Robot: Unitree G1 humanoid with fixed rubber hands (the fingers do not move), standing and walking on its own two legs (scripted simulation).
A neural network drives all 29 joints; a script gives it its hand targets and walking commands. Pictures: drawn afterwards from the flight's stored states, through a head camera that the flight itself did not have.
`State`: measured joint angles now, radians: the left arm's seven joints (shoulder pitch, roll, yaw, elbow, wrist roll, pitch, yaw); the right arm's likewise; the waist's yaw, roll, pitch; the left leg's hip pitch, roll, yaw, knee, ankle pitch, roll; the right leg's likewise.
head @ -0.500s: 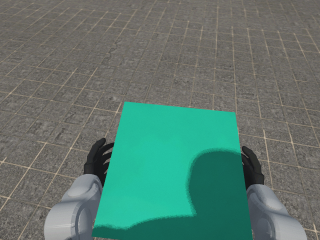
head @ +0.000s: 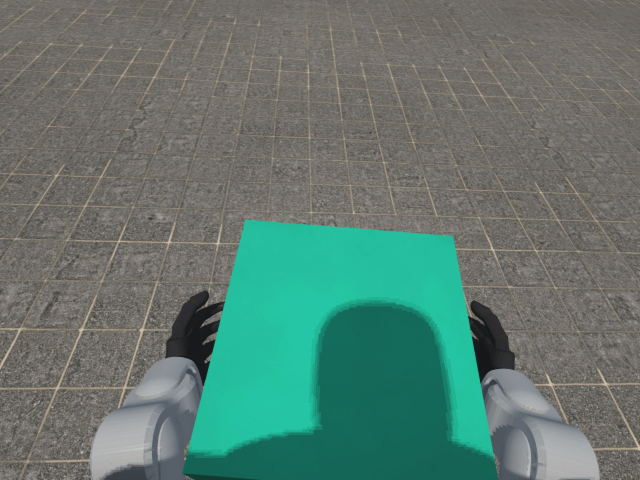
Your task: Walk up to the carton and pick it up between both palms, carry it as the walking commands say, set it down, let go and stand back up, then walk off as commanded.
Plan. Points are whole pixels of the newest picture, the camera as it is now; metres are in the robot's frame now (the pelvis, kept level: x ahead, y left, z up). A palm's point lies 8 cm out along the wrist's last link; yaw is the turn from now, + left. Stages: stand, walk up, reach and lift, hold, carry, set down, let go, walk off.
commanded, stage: carry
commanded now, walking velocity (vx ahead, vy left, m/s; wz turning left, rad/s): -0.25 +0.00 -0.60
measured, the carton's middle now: (334, 381) +0.24 +0.01 +0.01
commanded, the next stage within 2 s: none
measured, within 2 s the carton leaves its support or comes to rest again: neither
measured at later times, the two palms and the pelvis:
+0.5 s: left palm out of the picture +0.11 +0.04 +0.07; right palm out of the picture -0.01 -0.26 +0.06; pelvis -0.16 -0.02 -0.01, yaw -19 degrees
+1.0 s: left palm out of the picture +0.01 +0.09 +0.09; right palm out of the picture -0.11 -0.21 +0.10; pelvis -0.26 +0.03 +0.00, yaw -23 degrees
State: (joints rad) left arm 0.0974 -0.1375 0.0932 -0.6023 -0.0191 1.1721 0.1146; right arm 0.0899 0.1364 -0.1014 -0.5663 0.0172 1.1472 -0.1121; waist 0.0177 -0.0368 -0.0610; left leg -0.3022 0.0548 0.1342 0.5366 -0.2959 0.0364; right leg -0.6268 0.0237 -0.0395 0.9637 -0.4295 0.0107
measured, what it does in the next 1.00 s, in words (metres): walks backwards, turning right: right foot, then left foot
